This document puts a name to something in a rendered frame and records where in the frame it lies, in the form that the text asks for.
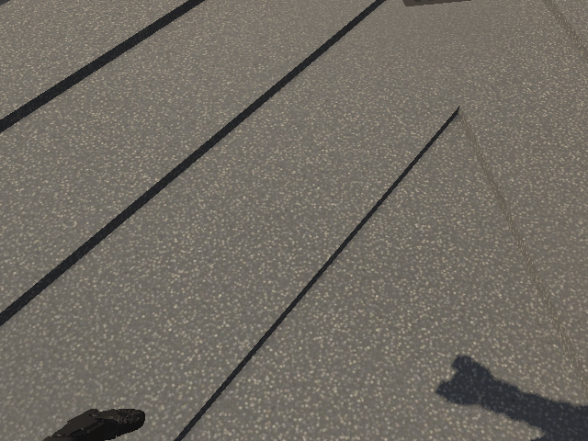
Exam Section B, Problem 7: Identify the robot left hand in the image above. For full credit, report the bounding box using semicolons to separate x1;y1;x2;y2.
42;409;145;441

